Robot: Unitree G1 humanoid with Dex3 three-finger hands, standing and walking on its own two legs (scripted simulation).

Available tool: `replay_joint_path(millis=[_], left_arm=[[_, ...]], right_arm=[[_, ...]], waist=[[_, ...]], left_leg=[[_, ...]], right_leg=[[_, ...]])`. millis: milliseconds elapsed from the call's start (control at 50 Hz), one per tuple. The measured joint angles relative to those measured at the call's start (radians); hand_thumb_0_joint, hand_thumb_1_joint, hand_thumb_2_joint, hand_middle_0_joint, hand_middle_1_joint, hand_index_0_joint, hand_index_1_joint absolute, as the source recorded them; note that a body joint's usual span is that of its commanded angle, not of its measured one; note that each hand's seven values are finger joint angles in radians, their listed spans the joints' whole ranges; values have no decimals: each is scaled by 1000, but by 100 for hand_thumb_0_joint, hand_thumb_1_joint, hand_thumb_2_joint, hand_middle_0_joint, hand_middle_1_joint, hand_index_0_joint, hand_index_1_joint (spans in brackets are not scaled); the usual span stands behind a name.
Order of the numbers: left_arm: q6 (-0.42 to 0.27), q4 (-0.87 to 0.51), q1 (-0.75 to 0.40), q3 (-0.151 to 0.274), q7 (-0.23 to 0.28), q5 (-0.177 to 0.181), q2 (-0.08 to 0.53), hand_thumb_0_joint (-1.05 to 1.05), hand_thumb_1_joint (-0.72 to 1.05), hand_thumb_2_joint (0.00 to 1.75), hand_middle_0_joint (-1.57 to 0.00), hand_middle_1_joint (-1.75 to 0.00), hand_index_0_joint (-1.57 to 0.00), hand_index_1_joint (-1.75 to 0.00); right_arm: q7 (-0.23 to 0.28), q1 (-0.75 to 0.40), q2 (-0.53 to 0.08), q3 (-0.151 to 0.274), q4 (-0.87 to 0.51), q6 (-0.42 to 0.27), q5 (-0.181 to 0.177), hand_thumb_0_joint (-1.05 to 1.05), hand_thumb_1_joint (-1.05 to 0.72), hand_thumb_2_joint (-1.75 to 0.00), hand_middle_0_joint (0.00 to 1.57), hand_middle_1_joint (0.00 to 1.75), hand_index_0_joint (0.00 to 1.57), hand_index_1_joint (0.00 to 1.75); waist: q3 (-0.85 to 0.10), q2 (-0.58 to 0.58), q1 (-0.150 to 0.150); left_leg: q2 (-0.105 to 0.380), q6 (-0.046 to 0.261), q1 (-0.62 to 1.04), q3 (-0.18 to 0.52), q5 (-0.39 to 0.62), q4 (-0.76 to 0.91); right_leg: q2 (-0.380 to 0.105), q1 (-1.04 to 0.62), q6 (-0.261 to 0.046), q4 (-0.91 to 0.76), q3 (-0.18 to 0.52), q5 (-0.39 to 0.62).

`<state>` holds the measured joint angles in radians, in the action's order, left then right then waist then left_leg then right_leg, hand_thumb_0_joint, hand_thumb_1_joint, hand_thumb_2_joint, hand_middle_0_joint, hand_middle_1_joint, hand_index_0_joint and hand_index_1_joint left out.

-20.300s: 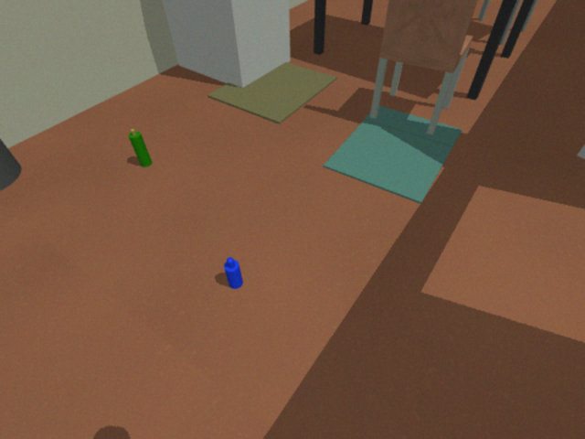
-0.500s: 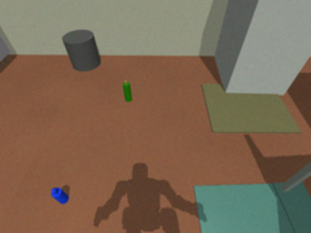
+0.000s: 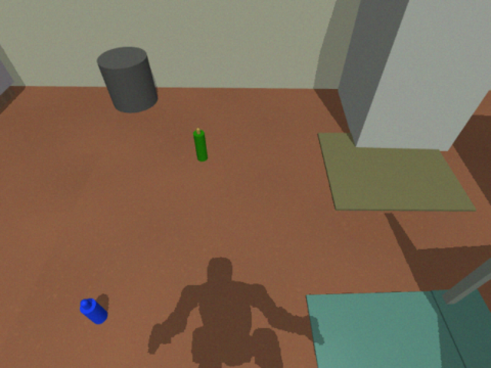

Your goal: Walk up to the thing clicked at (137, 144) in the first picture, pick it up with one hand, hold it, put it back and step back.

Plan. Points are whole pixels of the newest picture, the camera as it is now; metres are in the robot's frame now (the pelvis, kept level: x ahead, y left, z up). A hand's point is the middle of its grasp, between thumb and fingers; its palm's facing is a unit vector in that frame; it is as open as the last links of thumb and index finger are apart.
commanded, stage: stand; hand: left
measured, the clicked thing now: (200, 143) +1.41 +0.27 -0.67
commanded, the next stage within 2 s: walk up in 0.34 s
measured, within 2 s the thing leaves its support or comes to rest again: neither
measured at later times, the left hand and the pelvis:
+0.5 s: hand out of the picture +0.07 +0.27 -0.15, palm faces -0.03 -0.93 -0.38, open 7.3 cm; pelvis +0.01 -0.02 -0.01, yaw -1 degrees
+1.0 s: hand (116, 350) +0.21 +0.28 -0.17, palm faces +0.06 -0.94 -0.32, open 7.4 cm; pelvis +0.21 +0.02 -0.02, yaw +5 degrees
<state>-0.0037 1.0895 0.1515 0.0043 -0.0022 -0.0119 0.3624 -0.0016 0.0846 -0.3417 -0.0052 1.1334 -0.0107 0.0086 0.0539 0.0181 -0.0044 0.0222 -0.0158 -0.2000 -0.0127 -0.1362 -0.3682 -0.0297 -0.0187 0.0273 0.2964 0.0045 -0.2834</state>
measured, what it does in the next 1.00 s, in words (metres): walks ahead: left foot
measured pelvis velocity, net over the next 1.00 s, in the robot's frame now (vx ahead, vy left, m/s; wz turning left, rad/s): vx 0.21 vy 0.02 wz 0.09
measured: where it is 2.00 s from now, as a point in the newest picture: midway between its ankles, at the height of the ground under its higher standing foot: (253, 267)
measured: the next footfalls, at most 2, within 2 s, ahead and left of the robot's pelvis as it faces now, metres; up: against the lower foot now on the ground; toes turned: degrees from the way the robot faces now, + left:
left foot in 0.84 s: +0.31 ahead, +0.14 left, +0.00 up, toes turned +8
right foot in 1.30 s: +0.53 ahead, -0.14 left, +0.00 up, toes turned -1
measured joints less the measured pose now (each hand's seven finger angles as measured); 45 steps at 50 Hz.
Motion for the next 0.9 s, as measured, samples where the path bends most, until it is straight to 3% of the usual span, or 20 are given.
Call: replay_joint_path(millis=[340,420,460,500,540,580,620,680,760,820,860,900], left_arm=[[5,4,13,1,-2,-1,-1,1,91,90,-21,-30,-21,-30],[-4,-23,38,33,-39,-16,20,1,91,90,-21,-30,-21,-30],[-8,-37,49,49,-49,-17,35,1,91,90,-21,-30,-21,-30],[-24,-51,59,62,-57,-14,53,1,91,90,-21,-30,-21,-30],[-49,-66,78,74,-57,-21,58,1,91,90,-21,-30,-21,-30],[-57,-82,110,81,-48,-27,55,1,91,90,-21,-30,-21,-30],[-59,-83,154,82,-42,-29,52,1,91,90,-21,-30,-21,-30],[-55,-74,190,82,-40,-26,56,1,91,90,-21,-30,-21,-30],[-59,-95,206,82,-41,-18,70,1,90,90,-21,-30,-21,-30],[-60,-111,215,75,-42,-13,83,1,90,90,-21,-30,-21,-30],[-57,-115,222,68,-39,-6,87,1,90,90,-21,-30,-21,-30],[-45,-111,212,62,-33,4,83,1,91,90,-21,-30,-21,-30]], right_arm=[[1,9,-1,2,5,-1,0,1,-90,-90,21,30,21,30],[-39,55,-6,48,-41,-12,18,1,-90,-90,21,30,21,30],[-51,68,-17,66,-63,-11,25,1,-90,-90,21,30,21,30],[-56,77,-30,78,-80,-7,27,1,-90,-90,21,30,21,30],[-52,97,-50,89,-82,12,27,1,-90,-90,21,30,21,30],[-46,114,-66,95,-75,29,26,1,-90,-90,21,30,21,30],[-53,119,-84,97,-80,27,22,1,-90,-90,21,30,21,30],[-68,121,-107,99,-110,6,19,1,-91,-90,21,30,21,30],[-85,108,-107,94,-139,8,23,1,-91,-90,20,30,20,30],[-92,89,-83,88,-154,11,31,1,-91,-90,20,30,20,30],[-92,72,-61,87,-167,5,34,1,-91,-90,20,30,20,30],[-88,48,-30,88,-190,-11,43,1,-91,-90,20,30,20,30]], waist=[[3,-3,2],[-25,7,6],[-26,0,8],[-18,-2,8],[-21,-27,8],[-39,-37,36],[-48,-45,59],[-31,-65,49],[12,-75,49],[30,-53,59],[33,-18,69],[57,45,68]], left_leg=[[-5,2,3,-2,1,5],[-17,32,-30,-3,-89,-64],[-9,46,-35,-5,-71,-73],[-1,38,-39,-4,-79,-97],[0,25,-84,43,-199,-231],[-34,15,-156,85,-236,-410],[-47,13,-210,89,-219,-513],[-26,7,-278,86,-148,-532],[25,3,-306,62,-81,-368],[41,24,-281,15,-40,-242],[25,36,-254,-18,27,-218],[-20,35,-229,-56,-5,-251]], right_leg=[[-5,0,2,2,0,-2],[-19,91,-52,202,-15,-201],[-8,151,-66,294,-25,-234],[-4,166,-85,253,-28,-210],[9,133,-67,194,-60,-71],[10,98,-49,146,-66,-56],[9,45,-48,72,-55,-43],[14,-41,-43,-16,-80,-29],[31,-116,-32,-28,-120,-80],[27,-160,-19,0,-140,-149],[-1,-173,-8,53,-139,-214],[-73,-131,-25,230,-130,-265]])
